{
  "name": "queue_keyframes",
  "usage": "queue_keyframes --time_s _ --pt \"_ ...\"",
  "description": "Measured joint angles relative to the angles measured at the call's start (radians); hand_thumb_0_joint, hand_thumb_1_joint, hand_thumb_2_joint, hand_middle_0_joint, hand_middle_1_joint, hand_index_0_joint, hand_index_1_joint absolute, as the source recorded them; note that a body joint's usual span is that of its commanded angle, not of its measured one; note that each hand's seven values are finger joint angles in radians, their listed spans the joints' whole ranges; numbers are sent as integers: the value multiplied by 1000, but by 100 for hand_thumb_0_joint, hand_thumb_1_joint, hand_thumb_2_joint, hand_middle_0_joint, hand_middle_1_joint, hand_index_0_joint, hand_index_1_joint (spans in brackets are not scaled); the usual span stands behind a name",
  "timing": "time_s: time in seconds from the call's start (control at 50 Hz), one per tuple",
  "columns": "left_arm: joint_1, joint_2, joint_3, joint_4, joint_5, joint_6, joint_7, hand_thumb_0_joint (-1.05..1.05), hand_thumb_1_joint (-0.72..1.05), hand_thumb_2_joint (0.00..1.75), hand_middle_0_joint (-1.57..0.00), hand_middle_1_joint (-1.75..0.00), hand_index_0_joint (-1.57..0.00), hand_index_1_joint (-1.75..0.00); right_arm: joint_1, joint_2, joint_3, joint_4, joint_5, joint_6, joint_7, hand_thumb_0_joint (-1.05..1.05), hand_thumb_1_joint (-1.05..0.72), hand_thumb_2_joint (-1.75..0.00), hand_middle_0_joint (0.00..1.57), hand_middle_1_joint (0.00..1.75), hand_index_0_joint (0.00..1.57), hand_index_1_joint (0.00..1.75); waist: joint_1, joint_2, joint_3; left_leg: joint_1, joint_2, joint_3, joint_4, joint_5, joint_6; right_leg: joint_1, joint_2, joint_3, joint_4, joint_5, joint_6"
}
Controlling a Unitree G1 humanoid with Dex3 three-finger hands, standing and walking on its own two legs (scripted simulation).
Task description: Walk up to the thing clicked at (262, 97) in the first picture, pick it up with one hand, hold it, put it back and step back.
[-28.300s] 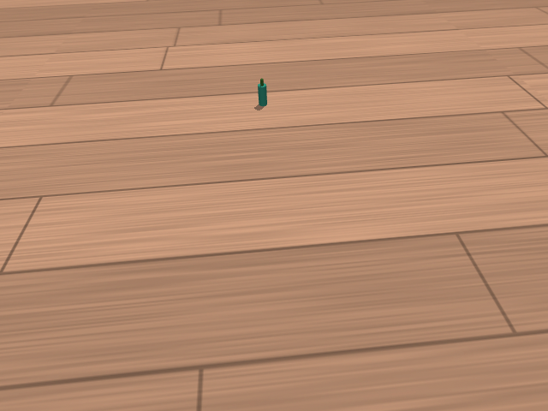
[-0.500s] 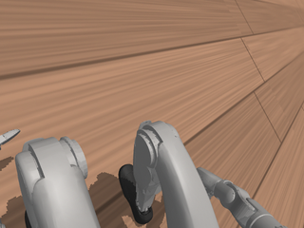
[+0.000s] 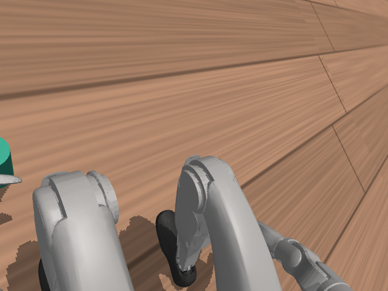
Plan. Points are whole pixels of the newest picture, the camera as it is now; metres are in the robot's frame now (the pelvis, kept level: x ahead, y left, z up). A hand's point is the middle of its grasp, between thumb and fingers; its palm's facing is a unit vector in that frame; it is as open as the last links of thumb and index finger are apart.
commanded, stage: withdraw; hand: left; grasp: from the side
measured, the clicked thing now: out of the picture +0.38 +0.28 -0.19
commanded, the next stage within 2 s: rise in 0.06 s
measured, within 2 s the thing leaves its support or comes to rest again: neither
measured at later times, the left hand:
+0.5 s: hand out of the picture +0.30 +0.42 +0.00, palm faces +0.43 -0.80 -0.43, open 17.5 cm
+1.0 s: hand out of the picture +0.23 +0.30 +0.20, palm faces +0.38 -0.82 -0.43, open 17.2 cm
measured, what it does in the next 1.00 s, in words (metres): rises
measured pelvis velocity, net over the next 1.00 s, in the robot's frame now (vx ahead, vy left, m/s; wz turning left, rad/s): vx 0.05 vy -0.03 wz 0.25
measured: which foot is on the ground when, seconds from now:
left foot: down 0.00-1.00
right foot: down 0.00-1.00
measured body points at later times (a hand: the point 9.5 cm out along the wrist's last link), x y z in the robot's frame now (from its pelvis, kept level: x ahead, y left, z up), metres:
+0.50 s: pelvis +0.01 -0.02 +0.07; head +0.17 +0.10 +0.47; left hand +0.27 +0.46 +0.03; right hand +0.23 -0.23 -0.02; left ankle +0.08 +0.13 -0.25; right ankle +0.14 -0.14 -0.25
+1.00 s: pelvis +0.05 -0.03 +0.29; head +0.18 +0.03 +0.72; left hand +0.21 +0.34 +0.22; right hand +0.30 -0.22 +0.19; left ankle +0.08 +0.12 -0.25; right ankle +0.14 -0.14 -0.25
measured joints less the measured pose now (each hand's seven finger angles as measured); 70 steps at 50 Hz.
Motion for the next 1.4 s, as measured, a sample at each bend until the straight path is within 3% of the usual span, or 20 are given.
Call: queue_keyframes --time_s 0.08,0.14,0.2,0.26,0.3,0.38,0.52,0.64,0.74,0.82,0.96,1.14,1.4 --pt "16 -3 -10 -100 -18 96 -41 -1 -47 8 -8 -2 -6 -2 43 9 -44 7 41 22 -11 0 -89 -90 21 30 20 30 16 39 -60 -12 1 26 -31 3 3 -11 -14 14 -14 -9 -4" --pt "38 -3 -35 -114 -49 169 -93 -1 -48 7 -7 -1 -5 -1 59 7 -72 5 79 33 -24 0 -89 -90 21 30 20 30 21 79 -106 -24 5 54 -60 11 13 -21 -22 31 -29 -12 2" --pt "60 -29 -32 -142 -79 239 -145 -1 -49 6 -6 -1 -4 -1 73 0 -108 -6 115 35 -39 0 -89 -89 21 30 20 30 35 113 -143 -34 11 80 -87 21 22 -33 -28 47 -44 -10 -1" --pt "79 -35 -15 -169 15 332 -133 -1 -50 6 -6 -1 -4 -1 85 21 -176 -7 163 50 -56 0 -89 -90 21 30 21 30 50 130 -178 -30 20 108 -120 29 24 -41 -33 67 -59 -6 -5" --pt "85 -41 -21 -173 45 399 -123 -1 -51 7 -6 -2 -4 -2 95 33 -211 -9 193 64 -66 0 -90 -90 21 30 20 30 60 140 -207 -28 24 130 -151 36 24 -47 -39 81 -74 -5 -10" --pt "103 -51 9 -239 110 536 -94 -2 -54 8 -7 -4 -5 -5 116 47 -264 -14 240 84 -88 0 -93 -91 21 30 20 30 82 162 -254 -13 28 168 -221 50 22 -48 -53 105 -115 -1 -20" --pt "146 -43 10 -342 129 732 -34 -2 -56 6 -6 -5 -5 -6 165 56 -356 0 302 113 -118 0 -92 -90 21 30 20 30 124 223 -337 22 32 238 -350 62 21 -41 -76 155 -195 -6 -13" --pt "265 -133 -73 -497 120 909 3 -1 -55 5 -5 -5 -5 -6 197 60 -411 -8 349 130 -146 0 -91 -90 21 30 20 30 161 261 -377 114 42 285 -491 62 19 26 -87 188 -307 -5 -2" --pt "387 -246 -156 -679 113 1028 32 -1 -53 6 -6 -6 -5 -6 208 74 -426 -40 377 128 -185 0 -90 -90 21 30 20 30 164 262 -379 262 48 306 -646 68 7 156 -94 195 -443 0 -15" --pt "452 -301 -190 -749 104 1093 65 -1 -51 7 -6 -6 -6 -6 215 89 -427 -60 388 113 -222 1 -90 -90 21 30 20 30 155 254 -389 406 50 314 -781 77 -5 291 -101 191 -565 5 -33" --pt "546 -351 -244 -790 87 1174 124 -1 -49 8 -7 -6 -6 -6 234 95 -434 -77 386 59 -278 1 -90 -90 21 30 20 30 144 260 -417 672 52 322 -999 96 -13 553 -108 182 -775 19 -50" --pt "677 -438 -350 -861 74 1281 169 -1 -50 8 -6 -6 -6 -6 302 95 -431 -86 385 -1 -320 1 -90 -90 21 30 20 30 139 275 -423 1013 50 337 -1277 147 -11 900 -117 179 -1060 71 -48" --pt "912 -507 -473 -1127 59 1396 199 -1 -53 6 -6 -6 -5 -6 425 123 -410 -119 376 -51 -377 1 -90 -90 21 30 20 30 133 298 -421 1413 45 362 -1580 211 7 1309 -125 187 -1388 152 -32"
